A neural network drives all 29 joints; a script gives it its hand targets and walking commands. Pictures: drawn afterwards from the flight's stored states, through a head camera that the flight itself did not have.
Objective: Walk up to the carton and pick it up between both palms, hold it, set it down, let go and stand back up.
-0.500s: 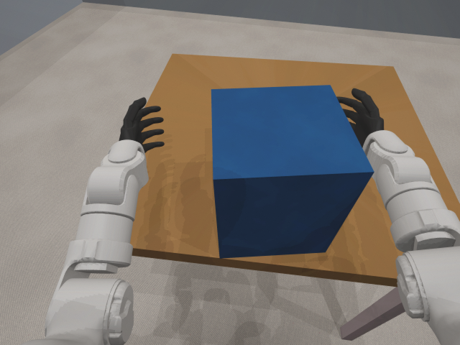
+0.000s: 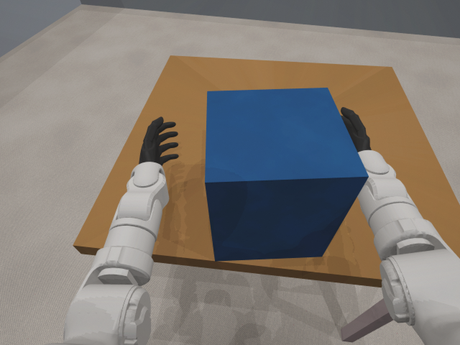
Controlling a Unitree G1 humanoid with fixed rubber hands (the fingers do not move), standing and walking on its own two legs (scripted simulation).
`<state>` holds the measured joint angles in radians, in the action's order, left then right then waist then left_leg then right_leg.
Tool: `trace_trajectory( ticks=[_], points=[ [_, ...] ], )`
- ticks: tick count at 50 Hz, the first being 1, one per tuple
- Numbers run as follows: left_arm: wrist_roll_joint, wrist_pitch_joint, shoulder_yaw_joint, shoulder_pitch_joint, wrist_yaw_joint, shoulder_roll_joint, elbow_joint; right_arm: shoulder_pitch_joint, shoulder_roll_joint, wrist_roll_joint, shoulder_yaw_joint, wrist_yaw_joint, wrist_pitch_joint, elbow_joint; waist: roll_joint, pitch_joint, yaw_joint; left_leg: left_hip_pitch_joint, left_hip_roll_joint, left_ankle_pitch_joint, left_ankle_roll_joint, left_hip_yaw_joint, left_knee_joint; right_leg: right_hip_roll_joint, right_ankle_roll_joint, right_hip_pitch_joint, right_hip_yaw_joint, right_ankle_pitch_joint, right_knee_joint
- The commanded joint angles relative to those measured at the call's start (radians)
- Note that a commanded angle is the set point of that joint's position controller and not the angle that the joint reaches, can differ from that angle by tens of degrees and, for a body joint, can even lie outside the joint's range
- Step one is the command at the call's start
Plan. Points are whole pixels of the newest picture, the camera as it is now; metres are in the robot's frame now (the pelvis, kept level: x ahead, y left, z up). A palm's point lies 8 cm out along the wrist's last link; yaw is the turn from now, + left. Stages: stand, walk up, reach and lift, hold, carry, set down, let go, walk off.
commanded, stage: reach and lift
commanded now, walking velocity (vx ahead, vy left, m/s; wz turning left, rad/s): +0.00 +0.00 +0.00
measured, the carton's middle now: (268, 179) +0.41 +0.00 +0.07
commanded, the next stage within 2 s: none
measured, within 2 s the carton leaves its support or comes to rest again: neither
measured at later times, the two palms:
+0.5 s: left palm (170, 155) +0.39 +0.18 +0.12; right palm (343, 152) +0.45 -0.12 +0.11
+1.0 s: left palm (166, 158) +0.38 +0.18 +0.12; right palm (343, 153) +0.44 -0.12 +0.12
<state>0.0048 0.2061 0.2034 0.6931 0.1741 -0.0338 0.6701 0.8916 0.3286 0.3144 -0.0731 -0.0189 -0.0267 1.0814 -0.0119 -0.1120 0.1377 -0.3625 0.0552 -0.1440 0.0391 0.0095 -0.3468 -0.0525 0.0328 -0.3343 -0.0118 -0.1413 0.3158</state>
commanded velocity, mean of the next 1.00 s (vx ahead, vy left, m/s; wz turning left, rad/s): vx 0.00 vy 0.00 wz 0.00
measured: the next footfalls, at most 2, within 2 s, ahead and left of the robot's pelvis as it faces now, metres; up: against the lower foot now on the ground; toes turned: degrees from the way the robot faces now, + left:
none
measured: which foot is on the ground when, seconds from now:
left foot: down 0.00-1.00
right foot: down 0.00-1.00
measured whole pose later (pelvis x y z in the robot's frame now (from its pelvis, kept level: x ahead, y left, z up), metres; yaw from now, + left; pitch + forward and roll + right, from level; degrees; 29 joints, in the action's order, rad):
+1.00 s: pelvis +0.01 +0.00 +0.00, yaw +0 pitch +5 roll +0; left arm 0.37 0.16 0.51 0.71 0.08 0.18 0.59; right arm 0.87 0.09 -0.15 0.34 -0.04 0.01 1.05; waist 0.01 -0.06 0.10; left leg -0.23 0.05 -0.13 0.04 0.02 -0.28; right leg -0.05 0.04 -0.22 -0.01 -0.14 0.28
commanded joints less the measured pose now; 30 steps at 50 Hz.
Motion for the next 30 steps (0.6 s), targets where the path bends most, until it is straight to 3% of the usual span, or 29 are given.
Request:
trace_trajectory(
  ticks=[1,15,19,30],
  points=[
    [0.008,-0.044,-0.005,0.413,0.014,-0.076,-0.184,0.488,0.086,0.015,0.007,0.007,0.039,-0.171,0.064,-0.485,0.026,0.157,-0.051,0.311,0.012,0.043,-0.024,-0.007,-0.064,0.313,-0.001,0.371,0.038],
    [0.108,-0.079,0.065,0.486,0.023,0.041,-0.162,0.524,-0.093,-0.096,0.074,0.055,0.023,-0.207,0.072,-0.469,0.038,0.165,-0.055,0.277,-0.003,0.059,-0.015,0.0,-0.067,0.315,-0.007,0.297,0.025],
    [0.146,-0.072,0.093,0.475,0.031,0.054,-0.147,0.52,-0.114,-0.108,0.073,0.077,0.021,-0.193,0.076,-0.453,0.042,0.174,-0.055,0.303,-0.005,0.067,-0.021,-0.006,-0.069,0.35,-0.009,0.345,0.035],
    [0.143,-0.097,0.074,0.506,0.028,0.109,-0.127,0.532,-0.168,-0.117,0.079,0.084,0.023,-0.18,0.062,-0.453,0.03,0.197,-0.053,0.322,-0.001,0.068,-0.034,-0.005,-0.062,0.308,-0.005,0.313,0.02]
  ],
)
